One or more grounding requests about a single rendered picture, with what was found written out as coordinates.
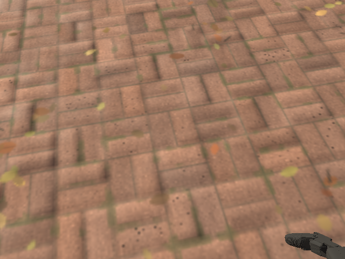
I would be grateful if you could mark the right robot hand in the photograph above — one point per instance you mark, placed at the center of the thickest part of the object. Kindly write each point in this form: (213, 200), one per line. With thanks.
(317, 243)

